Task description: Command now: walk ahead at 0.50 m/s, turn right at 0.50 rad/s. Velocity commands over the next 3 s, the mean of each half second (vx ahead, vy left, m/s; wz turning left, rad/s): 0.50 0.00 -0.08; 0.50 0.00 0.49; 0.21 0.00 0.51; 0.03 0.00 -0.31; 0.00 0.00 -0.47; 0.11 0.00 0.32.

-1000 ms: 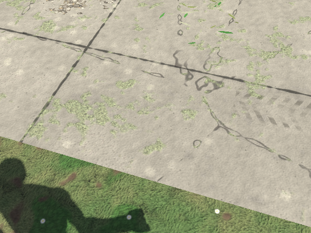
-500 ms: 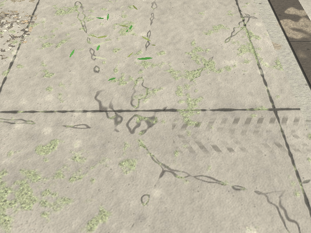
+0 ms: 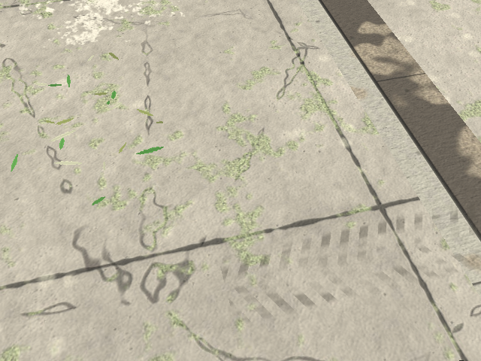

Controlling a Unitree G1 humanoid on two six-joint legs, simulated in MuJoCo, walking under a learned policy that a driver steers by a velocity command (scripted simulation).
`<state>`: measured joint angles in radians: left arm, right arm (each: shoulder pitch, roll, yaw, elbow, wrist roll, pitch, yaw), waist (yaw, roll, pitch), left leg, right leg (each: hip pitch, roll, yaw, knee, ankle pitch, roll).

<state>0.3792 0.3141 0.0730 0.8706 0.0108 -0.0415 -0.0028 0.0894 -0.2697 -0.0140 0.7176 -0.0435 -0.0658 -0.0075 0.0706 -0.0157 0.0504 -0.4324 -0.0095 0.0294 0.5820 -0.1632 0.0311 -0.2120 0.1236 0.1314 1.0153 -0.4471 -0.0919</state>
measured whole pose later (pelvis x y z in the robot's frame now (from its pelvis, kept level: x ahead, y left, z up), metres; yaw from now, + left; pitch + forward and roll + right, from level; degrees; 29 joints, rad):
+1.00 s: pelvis +0.50 +0.03 -0.01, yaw +18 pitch +1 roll +0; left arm 0.34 0.24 0.04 0.89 0.02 -0.05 0.00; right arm 0.10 -0.26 -0.06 0.76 -0.03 -0.01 0.03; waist 0.03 -0.01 0.07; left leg -0.44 -0.07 0.10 0.64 -0.21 0.14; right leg -0.20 -0.08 -0.12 1.13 -0.44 0.01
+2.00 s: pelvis +0.66 +0.08 +0.02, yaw +19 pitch +0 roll -1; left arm 0.20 0.31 0.09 0.81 0.02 0.06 -0.01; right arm 0.24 -0.28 -0.03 0.82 -0.03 0.03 -0.05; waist 0.01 -0.04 0.04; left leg -0.18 -0.04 -0.01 0.41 -0.23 0.05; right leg -0.50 0.13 0.11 0.93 -0.38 0.01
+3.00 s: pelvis +0.68 +0.09 +0.02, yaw +20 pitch +0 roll -1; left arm 0.18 0.31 0.05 0.82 0.04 0.00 -0.02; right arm 0.37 -0.26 -0.05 0.87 -0.01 0.00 0.01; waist -0.01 -0.04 0.02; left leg -0.07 -0.07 -0.04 0.37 -0.29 0.10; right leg -0.43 -0.01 -0.02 0.94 -0.33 -0.01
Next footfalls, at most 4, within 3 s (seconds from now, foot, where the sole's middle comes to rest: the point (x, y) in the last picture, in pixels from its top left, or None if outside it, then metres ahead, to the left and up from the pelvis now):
0.42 right None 0.34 -0.13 -0.76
0.92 left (223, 308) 0.59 0.11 -0.76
1.46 right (248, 238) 0.83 0.06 -0.76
1.88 left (202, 284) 0.66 0.18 -0.76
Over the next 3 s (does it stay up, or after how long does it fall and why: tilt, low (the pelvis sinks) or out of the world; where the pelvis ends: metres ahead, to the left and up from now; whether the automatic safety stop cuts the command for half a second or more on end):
stays up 0.68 0.09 0.02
